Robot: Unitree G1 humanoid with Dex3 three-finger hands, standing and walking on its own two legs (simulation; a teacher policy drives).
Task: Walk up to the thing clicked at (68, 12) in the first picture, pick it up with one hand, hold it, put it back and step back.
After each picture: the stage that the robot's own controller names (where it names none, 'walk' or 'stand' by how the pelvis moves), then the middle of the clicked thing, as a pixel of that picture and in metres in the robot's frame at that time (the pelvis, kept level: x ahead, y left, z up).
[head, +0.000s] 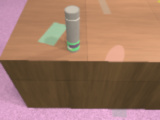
stand; (72, 31) +0.69 +0.08 -0.02
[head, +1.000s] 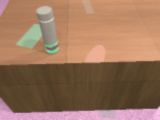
walk; (48, 32) +0.64 +0.21 -0.01
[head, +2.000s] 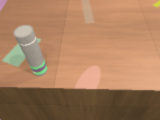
walk; (33, 53) +0.49 +0.25 -0.01
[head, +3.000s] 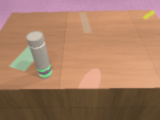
walk; (40, 57) +0.53 +0.26 -0.02
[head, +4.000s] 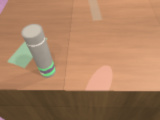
stand; (41, 54) +0.47 +0.20 +0.01
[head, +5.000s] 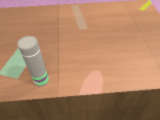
stand; (35, 64) +0.46 +0.22 -0.02
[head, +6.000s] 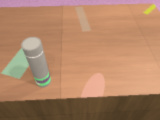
stand; (38, 65) +0.46 +0.21 -0.03
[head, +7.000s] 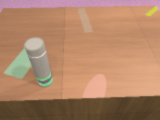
stand; (40, 65) +0.46 +0.20 -0.03
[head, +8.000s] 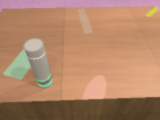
stand; (40, 66) +0.45 +0.20 -0.03
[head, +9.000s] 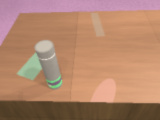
rise first; (50, 67) +0.46 +0.19 -0.02
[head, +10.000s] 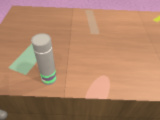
go down; (45, 62) +0.47 +0.18 -0.01
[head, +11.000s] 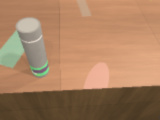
go down; (35, 52) +0.46 +0.18 +0.04
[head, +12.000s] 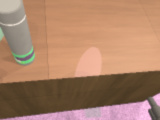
close in; (18, 36) +0.46 +0.18 +0.06
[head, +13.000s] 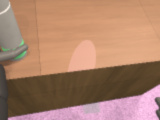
close; (5, 29) +0.48 +0.19 +0.08
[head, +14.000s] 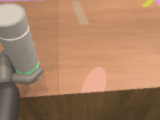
lift; (21, 51) +0.36 +0.18 +0.18
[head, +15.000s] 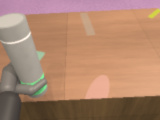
hold; (26, 61) +0.32 +0.18 +0.18
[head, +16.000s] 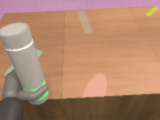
hold; (28, 68) +0.32 +0.17 +0.15
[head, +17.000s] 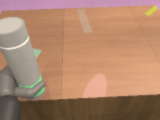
hold; (23, 64) +0.32 +0.18 +0.16
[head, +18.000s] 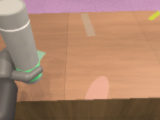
crouch; (22, 48) +0.34 +0.18 +0.20
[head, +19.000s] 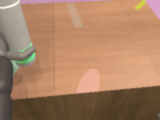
crouch; (15, 30) +0.44 +0.20 +0.18
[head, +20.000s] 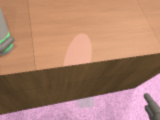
lower; out of the picture +0.50 +0.21 +0.09
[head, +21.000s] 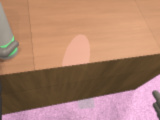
lower; out of the picture +0.49 +0.20 +0.09
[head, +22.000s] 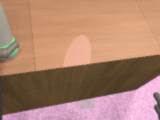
lower; out of the picture +0.49 +0.20 +0.08
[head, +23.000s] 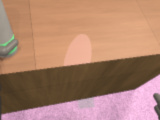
lower; out of the picture +0.49 +0.20 +0.09
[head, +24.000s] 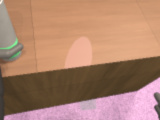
open; out of the picture +0.49 +0.20 +0.08
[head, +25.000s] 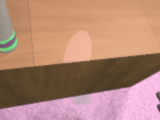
rise; out of the picture +0.48 +0.20 +0.09
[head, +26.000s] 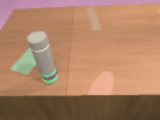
sink last; (44, 60) +0.46 +0.20 +0.03
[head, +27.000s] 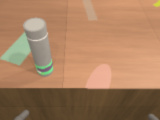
stand; (40, 51) +0.47 +0.19 +0.04
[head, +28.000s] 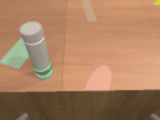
stand; (38, 54) +0.45 +0.19 +0.04
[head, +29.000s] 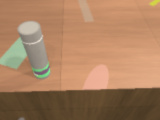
stand; (36, 54) +0.46 +0.19 +0.04
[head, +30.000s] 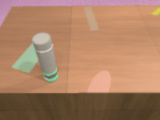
stand; (47, 60) +0.49 +0.18 -0.02
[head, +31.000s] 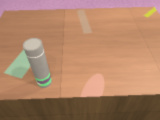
stand; (39, 65) +0.47 +0.21 -0.03
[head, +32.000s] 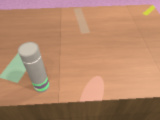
stand; (36, 70) +0.43 +0.21 -0.03
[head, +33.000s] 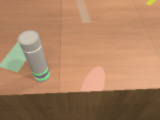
walk; (36, 59) +0.45 +0.21 -0.02
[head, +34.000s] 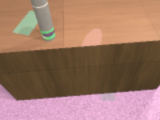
walk; (44, 18) +0.69 +0.24 +0.00
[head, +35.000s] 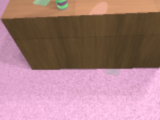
walk; out of the picture +0.96 +0.20 -0.01
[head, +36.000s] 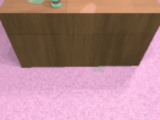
stand; out of the picture +1.09 +0.22 -0.01
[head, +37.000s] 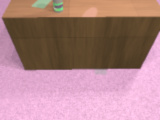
stand; out of the picture +1.09 +0.21 -0.03
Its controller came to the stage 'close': yes
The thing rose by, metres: 0.22
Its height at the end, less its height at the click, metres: +0.00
